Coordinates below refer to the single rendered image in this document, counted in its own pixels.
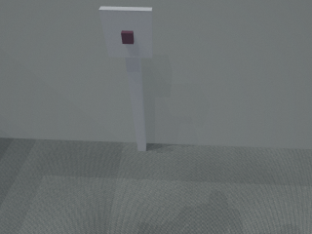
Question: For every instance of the button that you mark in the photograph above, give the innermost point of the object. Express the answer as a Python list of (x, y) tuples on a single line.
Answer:
[(127, 37)]

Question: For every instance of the panel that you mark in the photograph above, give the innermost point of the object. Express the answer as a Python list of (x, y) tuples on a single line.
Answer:
[(139, 20)]

